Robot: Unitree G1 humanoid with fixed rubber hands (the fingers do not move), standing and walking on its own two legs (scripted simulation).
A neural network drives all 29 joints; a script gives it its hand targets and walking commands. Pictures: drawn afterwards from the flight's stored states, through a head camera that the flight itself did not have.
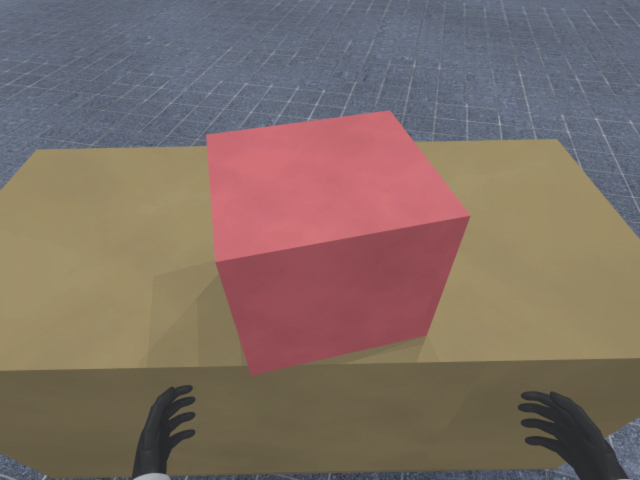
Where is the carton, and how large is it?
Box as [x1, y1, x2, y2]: [206, 110, 470, 375]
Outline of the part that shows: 389,110 206,135 215,262 251,375 426,335 470,215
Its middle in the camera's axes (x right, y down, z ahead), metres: +0.01 -0.01 +0.62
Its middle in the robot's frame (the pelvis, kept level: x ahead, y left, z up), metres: +0.46 +0.04 +0.03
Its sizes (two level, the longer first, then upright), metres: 0.299 0.267 0.274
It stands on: a pedestal, 0.68 m high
